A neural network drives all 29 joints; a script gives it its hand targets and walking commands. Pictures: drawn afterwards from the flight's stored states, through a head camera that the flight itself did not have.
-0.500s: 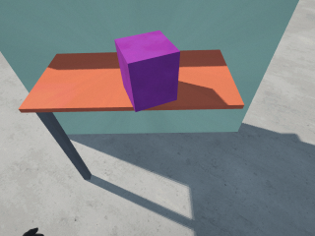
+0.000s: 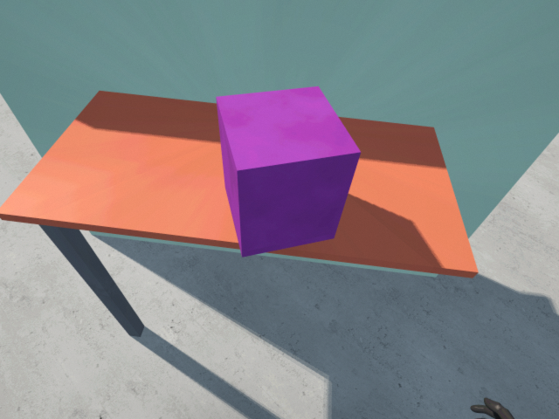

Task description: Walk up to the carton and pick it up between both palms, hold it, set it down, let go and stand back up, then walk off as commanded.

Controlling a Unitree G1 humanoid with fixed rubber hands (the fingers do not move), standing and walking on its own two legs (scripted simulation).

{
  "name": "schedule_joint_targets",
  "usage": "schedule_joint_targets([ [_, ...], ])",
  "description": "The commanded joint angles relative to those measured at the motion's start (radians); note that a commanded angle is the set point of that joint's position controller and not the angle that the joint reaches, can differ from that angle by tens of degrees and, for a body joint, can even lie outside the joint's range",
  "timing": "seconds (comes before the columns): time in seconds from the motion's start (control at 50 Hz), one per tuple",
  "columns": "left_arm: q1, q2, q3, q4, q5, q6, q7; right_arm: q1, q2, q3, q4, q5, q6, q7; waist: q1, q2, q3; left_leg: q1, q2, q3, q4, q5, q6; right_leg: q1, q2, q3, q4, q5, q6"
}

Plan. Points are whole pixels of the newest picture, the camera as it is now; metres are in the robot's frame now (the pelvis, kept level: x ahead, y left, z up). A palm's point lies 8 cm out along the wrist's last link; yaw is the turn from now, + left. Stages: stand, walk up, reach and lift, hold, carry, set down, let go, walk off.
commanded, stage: walk up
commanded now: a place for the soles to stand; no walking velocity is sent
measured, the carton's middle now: (279, 173) +0.50 +0.03 +0.07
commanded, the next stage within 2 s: none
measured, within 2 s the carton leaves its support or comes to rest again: neither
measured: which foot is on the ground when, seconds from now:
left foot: down 0.00-1.00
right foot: up 0.00-0.16, down 0.18-1.00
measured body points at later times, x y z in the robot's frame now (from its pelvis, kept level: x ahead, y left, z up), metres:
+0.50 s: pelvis +0.09 -0.03 -0.02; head +0.13 -0.05 +0.43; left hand +0.20 +0.31 -0.09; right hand +0.19 -0.36 -0.13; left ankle +0.09 +0.09 -0.72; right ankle +0.12 -0.17 -0.72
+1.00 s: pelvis +0.07 -0.03 +0.00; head +0.08 -0.04 +0.45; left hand +0.18 +0.30 -0.09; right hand +0.19 -0.35 -0.11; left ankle +0.09 +0.09 -0.72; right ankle +0.12 -0.17 -0.72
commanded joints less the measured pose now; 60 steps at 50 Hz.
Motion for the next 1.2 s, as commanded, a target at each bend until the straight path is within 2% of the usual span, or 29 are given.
schedule_joint_targets([
  [0.0, 0.082, 0.179, 0.064, -0.067, -0.003, -0.007, -0.014, 0.065, -0.246, -0.060, -0.036, 0.001, -0.012, -0.026, -0.029, 0.183, -0.081, 0.146, 0.275, -0.248, -0.229, 0.171, 0.228, -0.189, -0.094, 0.109, -0.097, 0.025, 0.022],
  [0.04, 0.074, 0.151, 0.062, -0.058, -0.007, -0.008, -0.023, 0.015, -0.262, -0.059, -0.064, -0.027, -0.008, -0.019, -0.027, 0.242, 0.014, -0.047, 0.235, -0.139, -0.231, 0.190, 0.219, -0.077, -0.104, 0.013, -0.295, 0.050, 0.019],
  [0.06, 0.078, 0.120, 0.058, -0.056, -0.001, -0.015, -0.020, 0.026, -0.249, -0.055, -0.057, -0.023, -0.008, -0.021, -0.025, 0.210, 0.004, -0.060, 0.261, -0.134, -0.169, 0.366, 0.229, -0.035, -0.087, -0.006, -0.374, 0.108, 0.010],
  [0.1, 0.133, 0.112, 0.067, -0.008, -0.004, -0.031, 0.006, -0.011, -0.208, -0.025, -0.077, -0.004, 0.009, -0.010, 0.029, 0.180, -0.073, -0.162, 0.208, -0.060, -0.023, 0.380, 0.182, 0.162, -0.017, -0.082, -0.469, 0.374, 0.001],
  [0.14, 0.154, 0.181, 0.084, 0.016, 0.020, -0.037, 0.014, -0.003, -0.167, -0.005, -0.082, 0.007, 0.035, -0.011, 0.034, 0.062, -0.189, -0.220, 0.116, -0.013, 0.181, -0.084, 0.099, 0.301, -0.025, -0.034, -0.579, 0.398, -0.008],
  [0.16, 0.115, 0.262, 0.101, 0.004, 0.038, -0.048, 0.025, 0.057, -0.093, 0.020, -0.085, 0.002, 0.054, -0.013, 0.025, -0.135, -0.165, -0.271, 0.002, 0.011, 0.348, -0.382, 0.024, 0.165, -0.273, 0.317, -0.749, 0.322, -0.071],
  [0.18, 0.026, 0.308, 0.099, -0.042, 0.020, -0.042, 0.029, 0.043, -0.167, 0.002, -0.066, 0.014, 0.074, -0.027, 0.037, -0.117, -0.154, -0.162, 0.010, -0.126, 0.447, -0.431, 0.006, -0.008, -0.437, 0.526, -0.831, 0.209, -0.237],
  [0.2, -0.038, 0.279, 0.086, -0.055, 0.012, -0.039, 0.037, 0.019, -0.191, -0.001, -0.046, 0.026, 0.077, -0.033, 0.021, -0.057, -0.112, -0.180, 0.017, -0.174, 0.466, -0.382, -0.003, 0.011, -0.398, 0.494, -0.790, 0.289, -0.262],
  [0.24, -0.090, 0.231, 0.060, -0.038, 0.000, -0.038, 0.047, 0.087, -0.197, 0.003, 0.003, 0.022, 0.067, -0.037, -0.020, -0.063, -0.106, -0.159, 0.055, -0.110, 0.393, -0.346, 0.003, 0.042, -0.330, 0.322, -0.690, 0.490, -0.226],
  [0.3, -0.056, 0.267, 0.068, -0.010, -0.003, -0.034, 0.055, 0.111, -0.211, -0.003, 0.026, 0.019, 0.072, -0.033, -0.014, -0.161, -0.137, -0.156, 0.059, -0.114, 0.326, -0.322, 0.005, 0.136, -0.332, 0.285, -0.589, 0.770, -0.200],
  [0.34, -0.067, 0.278, 0.061, -0.020, -0.008, -0.028, 0.067, 0.104, -0.203, -0.020, 0.030, -0.007, 0.071, -0.026, -0.029, -0.069, -0.161, -0.059, 0.041, -0.080, 0.180, -0.184, 0.019, 0.081, -0.322, 0.237, -0.522, 0.825, -0.178],
  [0.38, -0.133, 0.236, 0.050, -0.028, -0.012, -0.019, 0.063, 0.106, -0.198, -0.022, 0.043, -0.002, 0.066, -0.021, -0.064, -0.090, -0.180, 0.099, 0.053, -0.125, 0.004, 0.099, 0.050, -0.032, -0.228, 0.138, -0.448, 0.655, -0.103],
  [0.4, -0.165, 0.208, 0.035, -0.036, -0.026, -0.010, 0.060, 0.064, -0.266, -0.037, 0.045, -0.010, 0.060, -0.023, -0.056, 0.024, -0.146, 0.097, 0.165, -0.277, -0.040, 0.258, 0.084, -0.098, -0.135, 0.054, -0.364, 0.520, -0.025],
  [0.42, -0.174, 0.194, 0.028, -0.032, -0.038, -0.011, 0.067, 0.007, -0.298, -0.037, 0.021, -0.002, 0.055, -0.020, -0.061, 0.099, -0.171, 0.045, 0.268, -0.411, -0.075, 0.268, 0.200, -0.095, -0.039, -0.030, -0.280, 0.287, 0.018],
  [0.44, -0.147, 0.188, 0.028, 0.019, -0.038, -0.004, 0.069, -0.038, -0.278, -0.025, 0.028, 0.001, 0.054, -0.017, -0.031, 0.114, -0.141, 0.019, 0.268, -0.400, -0.058, 0.336, 0.242, -0.031, -0.044, -0.025, -0.289, 0.163, 0.016],
  [0.46, -0.121, 0.168, 0.020, 0.020, -0.033, -0.012, 0.065, -0.066, -0.221, -0.014, 0.014, 0.010, 0.055, -0.019, -0.014, 0.124, -0.162, 0.038, 0.249, -0.305, -0.006, 0.365, 0.227, -0.008, -0.052, -0.009, -0.348, 0.242, -0.001],
  [0.5, -0.121, 0.187, 0.023, 0.047, -0.025, -0.023, 0.059, -0.080, -0.198, -0.009, 0.026, 0.006, 0.071, -0.022, 0.003, 0.124, -0.140, -0.066, 0.132, -0.171, 0.056, 0.308, 0.107, 0.099, -0.105, 0.055, -0.452, 0.439, -0.030],
  [0.52, -0.132, 0.225, 0.036, 0.049, -0.008, -0.029, 0.058, -0.048, -0.197, -0.010, 0.041, 0.002, 0.077, -0.024, -0.031, 0.117, -0.146, -0.082, 0.091, -0.143, 0.129, 0.243, 0.067, 0.087, -0.175, 0.144, -0.497, 0.507, -0.080],
  [0.58, -0.134, 0.283, 0.042, 0.068, -0.006, -0.028, 0.063, -0.069, -0.179, 0.002, 0.061, 0.016, 0.087, -0.021, -0.031, -0.008, -0.185, 0.008, 0.062, -0.093, 0.167, 0.099, 0.026, 0.049, -0.258, 0.257, -0.566, 0.584, -0.142],
  [0.62, -0.212, 0.246, 0.024, 0.060, -0.007, -0.025, 0.063, -0.066, -0.181, -0.003, 0.093, 0.017, 0.081, -0.009, -0.050, 0.011, -0.163, 0.041, 0.085, -0.141, 0.048, 0.130, 0.057, 0.008, -0.187, 0.139, -0.517, 0.503, -0.075],
  [0.68, -0.219, 0.189, 0.009, 0.098, -0.014, -0.014, 0.054, -0.126, -0.201, -0.002, 0.103, 0.006, 0.077, -0.007, -0.029, 0.099, -0.179, 0.029, 0.148, -0.217, -0.044, 0.063, 0.093, 0.031, -0.113, 0.054, -0.507, 0.335, -0.027],
  [0.7, -0.222, 0.196, 0.006, 0.106, -0.015, -0.011, 0.054, -0.147, -0.215, -0.002, 0.101, 0.003, 0.077, -0.008, -0.026, 0.076, -0.132, -0.002, 0.163, -0.223, -0.064, 0.057, 0.110, 0.030, -0.081, 0.040, -0.482, 0.337, -0.018],
  [0.74, -0.188, 0.178, 0.009, 0.127, -0.013, -0.017, 0.053, -0.162, -0.205, 0.006, 0.120, -0.001, 0.080, -0.008, -0.015, 0.097, -0.142, 0.006, 0.158, -0.203, -0.077, 0.050, 0.089, 0.053, -0.098, 0.056, -0.543, 0.353, -0.023],
  [0.76, -0.193, 0.194, 0.010, 0.139, -0.007, -0.017, 0.052, -0.158, -0.192, 0.006, 0.128, 0.005, 0.084, -0.005, -0.019, 0.048, -0.147, 0.040, 0.136, -0.169, -0.039, 0.062, 0.068, 0.033, -0.133, 0.095, -0.582, 0.382, -0.039],
  [0.8, -0.216, 0.213, 0.012, 0.145, -0.007, -0.014, 0.051, -0.146, -0.208, 0.003, 0.152, -0.005, 0.085, -0.010, -0.033, 0.099, -0.098, 0.029, 0.116, -0.164, -0.070, 0.008, 0.062, 0.001, -0.139, 0.104, -0.606, 0.375, -0.036],
  [0.88, -0.219, 0.197, 0.004, 0.174, -0.007, -0.014, 0.048, -0.204, -0.193, 0.009, 0.167, 0.005, 0.084, -0.002, -0.020, 0.130, -0.113, 0.013, 0.164, -0.196, -0.151, -0.022, 0.084, 0.063, -0.093, 0.039, -0.582, 0.332, -0.004],
  [0.94, -0.250, 0.195, 0.006, 0.197, 0.003, -0.020, 0.041, -0.173, -0.169, 0.011, 0.188, 0.000, 0.089, -0.001, -0.035, 0.078, -0.104, 0.079, 0.102, -0.155, -0.118, -0.057, 0.052, 0.005, -0.169, 0.157, -0.709, 0.311, -0.031],
  [1.12, -0.257, 0.177, 0.006, 0.230, 0.003, -0.019, 0.035, -0.188, -0.182, 0.009, 0.239, -0.008, 0.094, 0.013, -0.026, 0.041, -0.113, 0.064, 0.109, -0.151, -0.225, -0.233, 0.045, 0.041, -0.133, 0.112, -0.799, 0.104, 0.010],
  [1.18, -0.270, 0.162, 0.006, 0.235, 0.009, -0.017, 0.036, -0.192, -0.166, 0.011, 0.252, -0.006, 0.087, 0.013, -0.032, 0.023, -0.112, 0.082, 0.114, -0.165, -0.230, -0.149, 0.053, 0.062, -0.129, 0.092, -0.806, 0.192, 0.011],
])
